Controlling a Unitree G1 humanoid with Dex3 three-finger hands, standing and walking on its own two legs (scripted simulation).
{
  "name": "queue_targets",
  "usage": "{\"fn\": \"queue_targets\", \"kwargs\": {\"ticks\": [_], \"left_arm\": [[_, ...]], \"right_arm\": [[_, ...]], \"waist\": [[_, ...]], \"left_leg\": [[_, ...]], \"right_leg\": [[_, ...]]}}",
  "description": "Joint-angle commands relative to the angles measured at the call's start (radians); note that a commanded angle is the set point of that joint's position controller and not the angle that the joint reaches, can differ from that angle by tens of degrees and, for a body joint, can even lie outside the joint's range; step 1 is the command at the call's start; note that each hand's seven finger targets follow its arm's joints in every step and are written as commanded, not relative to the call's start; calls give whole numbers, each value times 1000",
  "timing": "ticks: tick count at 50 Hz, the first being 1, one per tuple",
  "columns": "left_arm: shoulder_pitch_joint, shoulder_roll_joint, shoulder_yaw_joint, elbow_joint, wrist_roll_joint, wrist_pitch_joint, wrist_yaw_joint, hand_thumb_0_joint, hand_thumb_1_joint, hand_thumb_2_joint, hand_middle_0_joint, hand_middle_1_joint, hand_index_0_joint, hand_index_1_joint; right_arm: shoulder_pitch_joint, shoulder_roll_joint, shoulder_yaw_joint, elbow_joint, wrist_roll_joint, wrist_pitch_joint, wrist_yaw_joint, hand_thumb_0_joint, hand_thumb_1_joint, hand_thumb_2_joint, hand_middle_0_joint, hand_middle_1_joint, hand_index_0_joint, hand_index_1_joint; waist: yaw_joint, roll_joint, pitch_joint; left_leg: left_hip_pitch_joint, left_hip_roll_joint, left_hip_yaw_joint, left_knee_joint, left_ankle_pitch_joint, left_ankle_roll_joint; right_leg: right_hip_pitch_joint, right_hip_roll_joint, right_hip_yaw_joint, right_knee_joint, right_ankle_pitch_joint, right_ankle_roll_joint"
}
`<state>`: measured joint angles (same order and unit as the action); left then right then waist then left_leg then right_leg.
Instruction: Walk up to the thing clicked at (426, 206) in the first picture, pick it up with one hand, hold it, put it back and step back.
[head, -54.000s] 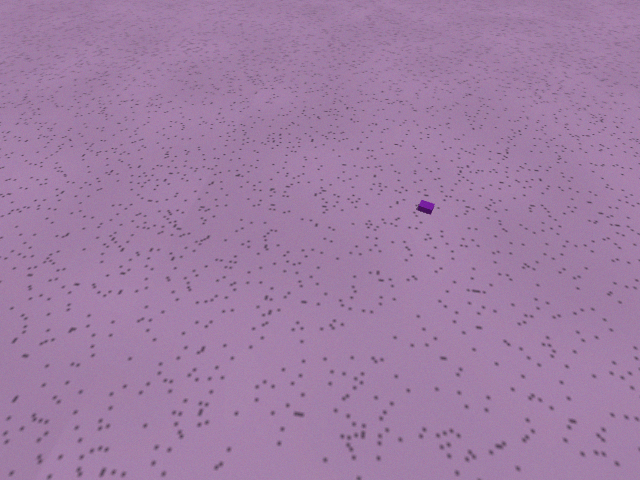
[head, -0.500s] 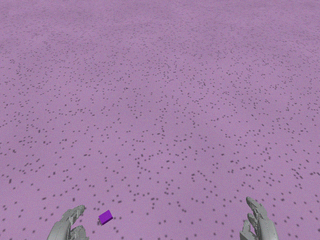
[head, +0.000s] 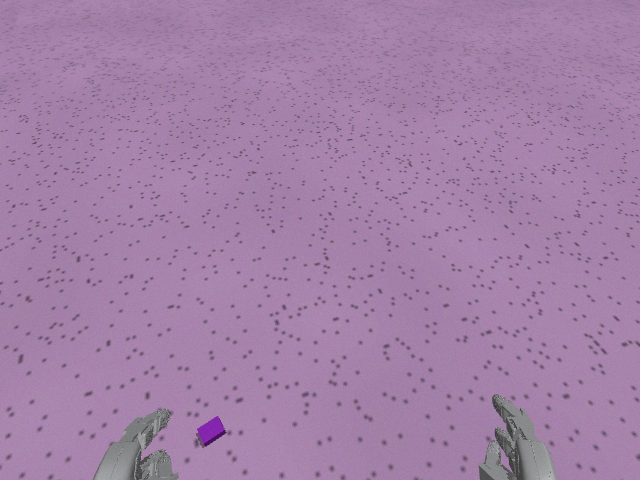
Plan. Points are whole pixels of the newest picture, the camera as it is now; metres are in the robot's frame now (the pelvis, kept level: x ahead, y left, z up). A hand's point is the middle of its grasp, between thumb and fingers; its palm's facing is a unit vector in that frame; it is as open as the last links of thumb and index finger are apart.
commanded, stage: home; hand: left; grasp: from above
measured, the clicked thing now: (211, 431) +0.41 +0.30 -0.70
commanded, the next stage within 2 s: stand in 0.52 s
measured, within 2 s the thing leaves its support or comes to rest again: neither
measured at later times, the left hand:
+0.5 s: hand (167, 477) +0.17 +0.19 -0.04, palm faces +0.04 -0.98 -0.21, open 7.4 cm
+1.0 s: hand out of the picture +0.07 +0.25 -0.11, palm faces +0.02 -0.94 -0.33, open 7.4 cm
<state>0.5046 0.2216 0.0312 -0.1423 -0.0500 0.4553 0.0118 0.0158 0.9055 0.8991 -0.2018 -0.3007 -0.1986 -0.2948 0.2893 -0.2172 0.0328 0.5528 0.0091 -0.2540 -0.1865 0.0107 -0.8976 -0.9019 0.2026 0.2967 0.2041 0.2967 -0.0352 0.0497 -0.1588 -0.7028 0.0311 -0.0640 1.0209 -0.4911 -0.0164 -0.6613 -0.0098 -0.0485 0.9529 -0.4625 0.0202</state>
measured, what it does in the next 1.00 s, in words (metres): stands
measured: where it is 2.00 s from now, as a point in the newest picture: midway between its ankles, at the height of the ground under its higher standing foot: outside the picture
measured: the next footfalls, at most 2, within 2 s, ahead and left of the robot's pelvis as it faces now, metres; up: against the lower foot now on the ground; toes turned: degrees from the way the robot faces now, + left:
none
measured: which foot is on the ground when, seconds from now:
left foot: down 0.00-1.00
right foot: down 0.00-1.00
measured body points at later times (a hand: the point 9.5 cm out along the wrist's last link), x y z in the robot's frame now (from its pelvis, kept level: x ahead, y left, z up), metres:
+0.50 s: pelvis +0.00 +0.00 +0.00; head +0.02 +0.01 +0.45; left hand +0.16 +0.24 -0.02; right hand +0.17 -0.24 -0.06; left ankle +0.01 +0.13 -0.68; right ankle +0.01 -0.14 -0.68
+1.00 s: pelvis -0.01 +0.01 +0.04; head +0.00 +0.02 +0.49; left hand +0.07 +0.30 -0.08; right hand +0.08 -0.27 -0.08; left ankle +0.01 +0.13 -0.68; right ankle +0.01 -0.14 -0.68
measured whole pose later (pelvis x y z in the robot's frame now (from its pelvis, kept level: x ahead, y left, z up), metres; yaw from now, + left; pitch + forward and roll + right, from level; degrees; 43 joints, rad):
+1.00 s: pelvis -0.01 +0.01 +0.04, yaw -1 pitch -2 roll -1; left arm 0.25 0.30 0.05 0.82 0.05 0.04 0.03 0.01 0.91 0.90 -0.20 -0.30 -0.20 -0.30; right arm 0.21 -0.30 -0.05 0.92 -0.05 0.00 -0.01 0.01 -0.90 -0.90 0.20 0.30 0.20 0.30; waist 0.02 0.00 0.04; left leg -0.33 0.00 -0.01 0.72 -0.36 0.01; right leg -0.32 -0.05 0.00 0.69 -0.34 0.04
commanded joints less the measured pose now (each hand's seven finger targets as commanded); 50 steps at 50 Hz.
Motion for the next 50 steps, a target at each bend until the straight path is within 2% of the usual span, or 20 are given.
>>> {"fn": "queue_targets", "kwargs": {"ticks": [1,3,5,6,8,10,13,17,25,29,30,31,33,34,36,38,41,44,48,50], "left_arm": [[-23,130,80,-200,6,-55,16,0,900,900,-200,-300,-200,-300],[-4,72,35,-153,3,-43,9,0,900,900,-200,-300,-200,-300],[-18,122,81,-200,4,-45,16,0,900,900,-200,-299,-200,-299],[-7,102,54,-179,6,-43,11,0,900,900,-200,-300,-200,-300],[-20,132,83,-211,3,-45,15,0,900,900,-200,-299,-200,-299],[-11,95,40,-201,4,-43,11,0,900,900,-200,-299,-200,-299],[-24,127,74,-210,3,-46,17,0,900,900,-200,-299,-200,-299],[-26,107,57,-185,3,-48,15,0,900,900,-200,-300,-200,-300],[-4,101,42,-201,-1,-43,16,0,900,900,-200,-299,-200,-299],[-15,119,62,-189,4,-43,20,0,900,900,-200,-299,-200,-299],[-24,101,40,-189,2,-43,16,0,900,900,-200,-299,-200,-299],[-302,188,53,162,117,-259,54,0,900,900,-200,-300,-200,-300],[-197,226,71,373,129,-362,46,0,900,900,-200,-300,-200,-301],[-240,231,63,405,126,-381,39,0,900,900,-200,-300,-200,-301],[-264,231,57,485,117,-409,31,0,900,900,-200,-300,-200,-301],[-267,230,61,568,108,-415,29,0,900,900,-200,-300,-200,-301],[-312,223,57,681,100,-435,29,0,900,900,-200,-300,-200,-301],[-312,210,57,776,97,-454,29,0,900,900,-200,-300,-200,-301],[-307,207,53,890,94,-461,28,0,900,900,-200,-300,-200,-301],[-304,216,54,941,89,-466,29,0,900,900,-200,-300,-200,-301]], "right_arm": [[-70,-123,-57,-166,-5,-64,-19,0,-900,-900,200,300,200,300],[-64,-115,-53,-164,-4,-64,-16,0,-900,-900,200,300,200,300],[-64,-123,-59,-164,-4,-60,-17,0,-900,-900,200,300,200,300],[-64,-121,-56,-161,-4,-58,-14,0,-900,-900,200,300,200,300],[-70,-130,-61,-171,-3,-59,-16,0,-900,-900,200,300,200,300],[-59,-121,-56,-163,-3,-57,-13,0,-900,-900,200,300,200,300],[-61,-129,-62,-168,-3,-53,-13,0,-900,-900,200,300,200,300],[-60,-126,-59,-163,-5,-49,-10,0,-900,-900,200,300,200,300],[-58,-127,-60,-176,-4,-42,-6,0,-900,-900,200,300,200,300],[-62,-127,-59,-184,-4,-38,-6,0,-900,-900,200,300,200,300],[-68,-127,-56,-186,-4,-40,-5,0,-900,-900,200,300,200,300],[-145,-242,-96,72,-136,71,54,0,-900,-900,200,300,200,300],[-131,-248,-113,67,-128,134,104,0,-900,-900,200,300,200,300],[-104,-248,-107,68,-131,148,116,0,-900,-900,200,300,200,300],[-108,-214,-102,108,-77,157,150,0,-900,-900,200,300,200,300],[-141,-223,-114,125,-60,170,162,0,-900,-900,200,300,200,300],[-146,-217,-121,179,-59,189,170,0,-900,-900,200,300,200,300],[-151,-229,-122,216,-65,195,168,0,-900,-900,200,300,200,300],[-161,-239,-122,269,-60,211,162,0,-900,-900,200,300,200,300],[-143,-239,-119,297,-56,215,158,0,-900,-900,200,300,200,300]], "waist": [[2,-23,-89],[-8,-24,-70],[8,5,-86],[-1,-1,-77],[1,-17,-88],[-7,-7,-98],[-1,-4,-103],[-8,-2,-64],[-8,1,-107],[-4,0,-80],[-13,-10,-59],[75,-49,155],[56,-133,55],[28,-84,62],[52,-31,31],[64,-101,42],[59,-71,73],[63,-3,75],[66,15,147],[59,-8,140]], "left_leg": [[92,-34,25,-161,197,28],[85,-35,25,-161,193,28],[89,-34,27,-169,188,24],[94,-33,25,-170,189,24],[94,-32,27,-162,207,28],[108,-31,24,-163,239,26],[111,-27,17,-161,276,23],[98,-26,15,-175,212,24],[118,-26,13,-160,288,20],[91,-25,11,-170,219,22],[89,-23,8,-178,197,23],[135,23,-36,-262,368,73],[230,-6,21,-238,351,81],[229,-6,-1,-263,306,80],[294,-7,-15,-318,257,88],[329,-14,2,-317,259,76],[343,-1,-16,-369,185,76],[373,34,-65,-450,262,80],[371,49,-89,-546,196,74],[405,47,-78,-557,251,67]], "right_leg": [[67,28,-12,-162,171,-15],[50,28,-10,-163,174,-13],[57,27,-12,-160,161,-16],[55,30,-15,-160,161,-16],[71,28,-16,-162,178,-16],[65,31,-16,-148,205,-18],[73,33,-22,-139,231,-19],[53,33,-22,-147,177,-19],[68,36,-29,-131,237,-20],[51,34,-27,-140,181,-20],[41,37,-30,-141,160,-19],[217,-36,54,-176,171,-63],[240,-69,143,-239,189,-106],[217,-56,141,-237,180,-101],[289,-69,122,-227,199,-79],[266,-76,136,-283,173,-76],[291,-84,131,-335,113,-62],[345,-59,85,-317,215,-42],[377,-54,84,-385,200,-42],[422,-65,93,-417,255,-43]]}}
